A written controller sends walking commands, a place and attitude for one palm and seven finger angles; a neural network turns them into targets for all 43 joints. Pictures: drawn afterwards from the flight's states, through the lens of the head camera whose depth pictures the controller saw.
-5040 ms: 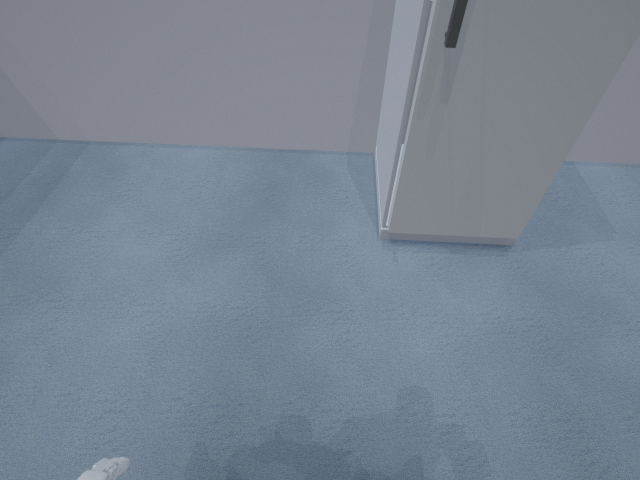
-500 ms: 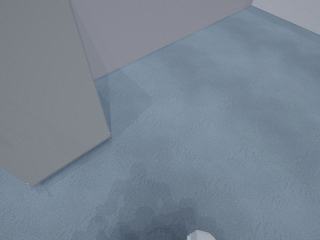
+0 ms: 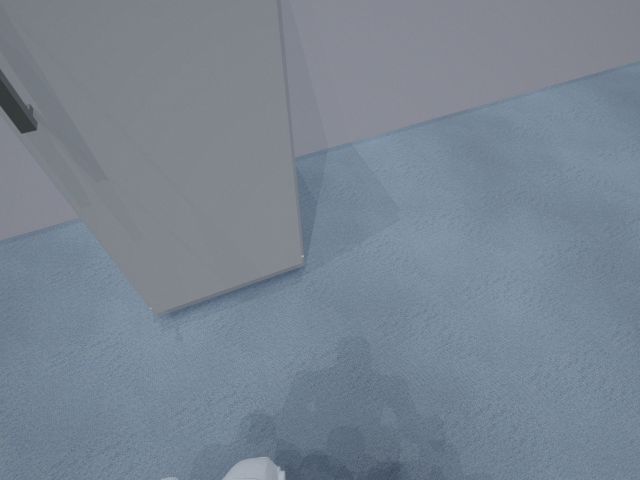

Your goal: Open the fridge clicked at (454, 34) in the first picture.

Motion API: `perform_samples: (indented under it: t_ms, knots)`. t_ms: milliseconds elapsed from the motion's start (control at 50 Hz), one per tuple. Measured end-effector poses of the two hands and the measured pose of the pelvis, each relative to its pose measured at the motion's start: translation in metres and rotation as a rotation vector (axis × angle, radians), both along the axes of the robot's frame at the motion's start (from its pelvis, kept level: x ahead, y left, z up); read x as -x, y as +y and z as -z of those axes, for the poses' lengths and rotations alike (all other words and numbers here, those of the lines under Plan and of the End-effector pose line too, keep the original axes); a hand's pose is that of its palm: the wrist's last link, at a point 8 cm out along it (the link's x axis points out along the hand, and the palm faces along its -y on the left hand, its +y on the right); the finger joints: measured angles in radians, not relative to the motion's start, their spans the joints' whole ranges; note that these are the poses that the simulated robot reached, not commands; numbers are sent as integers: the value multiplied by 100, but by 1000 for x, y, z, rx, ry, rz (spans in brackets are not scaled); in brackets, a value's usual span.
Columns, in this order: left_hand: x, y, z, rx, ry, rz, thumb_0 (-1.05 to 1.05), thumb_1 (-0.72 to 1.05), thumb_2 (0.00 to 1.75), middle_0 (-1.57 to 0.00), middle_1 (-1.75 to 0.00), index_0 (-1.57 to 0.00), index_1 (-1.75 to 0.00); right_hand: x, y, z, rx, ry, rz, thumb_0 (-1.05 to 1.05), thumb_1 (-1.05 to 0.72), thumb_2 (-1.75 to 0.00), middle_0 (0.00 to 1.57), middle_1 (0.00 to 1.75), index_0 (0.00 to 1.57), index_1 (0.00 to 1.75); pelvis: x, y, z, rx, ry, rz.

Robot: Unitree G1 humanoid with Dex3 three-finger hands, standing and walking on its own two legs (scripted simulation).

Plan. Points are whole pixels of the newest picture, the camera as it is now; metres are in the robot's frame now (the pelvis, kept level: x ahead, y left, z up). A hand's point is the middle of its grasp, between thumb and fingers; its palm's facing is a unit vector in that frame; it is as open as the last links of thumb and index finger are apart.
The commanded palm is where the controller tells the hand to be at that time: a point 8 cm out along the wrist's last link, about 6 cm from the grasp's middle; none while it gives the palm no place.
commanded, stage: turn to face it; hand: left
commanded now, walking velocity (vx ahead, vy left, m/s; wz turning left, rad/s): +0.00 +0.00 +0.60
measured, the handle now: out of the picture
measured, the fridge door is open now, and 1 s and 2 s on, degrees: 0 0 0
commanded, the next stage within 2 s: take the last steps up to it in 0.70 s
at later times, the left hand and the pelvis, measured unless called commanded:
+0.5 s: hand out of the picture +0.05 +0.27 -0.16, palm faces +0.26 -0.93 -0.25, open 7.4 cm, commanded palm none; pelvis -0.01 +0.04 +0.00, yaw +14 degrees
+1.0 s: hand out of the picture -0.08 +0.18 -0.15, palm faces +0.47 -0.85 -0.24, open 7.4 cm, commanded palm none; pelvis -0.02 +0.01 +0.01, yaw +25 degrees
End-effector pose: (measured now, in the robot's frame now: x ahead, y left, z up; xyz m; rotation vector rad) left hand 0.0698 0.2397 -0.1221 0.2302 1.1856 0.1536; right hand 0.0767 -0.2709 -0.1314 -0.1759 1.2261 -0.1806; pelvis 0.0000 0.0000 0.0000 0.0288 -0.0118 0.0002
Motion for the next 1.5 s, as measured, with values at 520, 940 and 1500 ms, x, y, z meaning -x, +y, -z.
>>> perform_samples:
  t_ms: [520,940,1500]
  knots:
    - [34,72,-1,-4,-48,-261,0,91,90,-20,-29,-19,-30,-30,84,-7,3,5,-249,0,-91,-90,20,30,20,30,6,38,-4,38,1,-251]
    - [144,-11,-7,10,23,-474,0,91,90,-20,-30,-20,-30,-28,42,11,-16,130,-392,0,-91,-90,20,30,20,30,19,-3,-7,-6,-11,-421]
    - [97,110,23,124,60,-496,0,91,90,-19,-29,-19,-30,14,169,-1,26,251,-352,0,-93,-90,20,30,20,30,-34,124,-3,20,-31,-435]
